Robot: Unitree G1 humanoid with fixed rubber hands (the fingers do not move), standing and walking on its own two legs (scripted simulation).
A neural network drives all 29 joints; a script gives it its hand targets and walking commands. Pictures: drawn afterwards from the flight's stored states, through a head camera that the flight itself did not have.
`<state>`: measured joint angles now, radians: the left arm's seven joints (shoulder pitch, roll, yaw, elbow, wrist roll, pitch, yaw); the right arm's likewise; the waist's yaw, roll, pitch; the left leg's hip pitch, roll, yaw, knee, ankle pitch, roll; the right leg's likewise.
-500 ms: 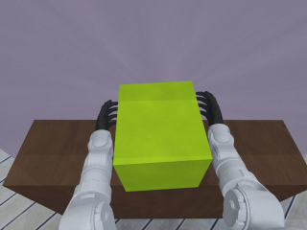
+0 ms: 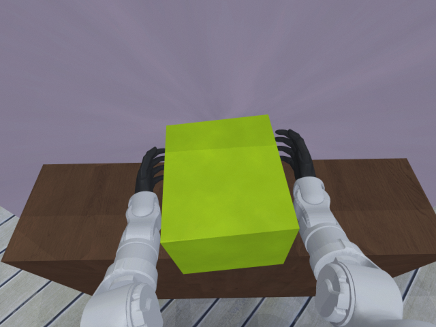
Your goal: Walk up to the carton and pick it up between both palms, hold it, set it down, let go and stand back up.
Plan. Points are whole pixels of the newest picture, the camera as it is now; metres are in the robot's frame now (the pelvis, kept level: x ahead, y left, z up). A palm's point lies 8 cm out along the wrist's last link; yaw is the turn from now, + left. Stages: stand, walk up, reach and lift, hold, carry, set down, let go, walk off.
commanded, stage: set down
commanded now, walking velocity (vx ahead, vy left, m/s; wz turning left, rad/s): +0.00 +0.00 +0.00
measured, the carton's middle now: (225, 195) +0.36 +0.04 -0.03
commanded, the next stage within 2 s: none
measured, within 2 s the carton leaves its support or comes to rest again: rests again in 0.46 s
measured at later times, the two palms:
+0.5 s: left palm (147, 192) +0.34 +0.20 +0.00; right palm (301, 176) +0.39 -0.10 +0.02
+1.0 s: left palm (149, 193) +0.34 +0.20 +0.00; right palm (303, 181) +0.39 -0.11 +0.01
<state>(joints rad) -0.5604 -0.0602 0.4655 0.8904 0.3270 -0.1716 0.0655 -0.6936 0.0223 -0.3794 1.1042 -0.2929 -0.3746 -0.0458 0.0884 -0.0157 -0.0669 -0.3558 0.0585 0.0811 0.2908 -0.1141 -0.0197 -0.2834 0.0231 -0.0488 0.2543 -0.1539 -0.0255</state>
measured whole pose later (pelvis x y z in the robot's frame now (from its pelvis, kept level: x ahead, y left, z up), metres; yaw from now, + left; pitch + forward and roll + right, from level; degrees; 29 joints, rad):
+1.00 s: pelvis -0.01 +0.00 +0.00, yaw -1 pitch +13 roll +0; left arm -0.59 -0.09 0.54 0.92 0.39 -0.28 0.07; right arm -0.68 0.03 -0.50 1.07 -0.40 -0.44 0.01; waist 0.10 -0.01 -0.05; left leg -0.43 0.06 0.11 0.30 -0.10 -0.01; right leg -0.37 0.02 -0.04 0.29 -0.15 -0.02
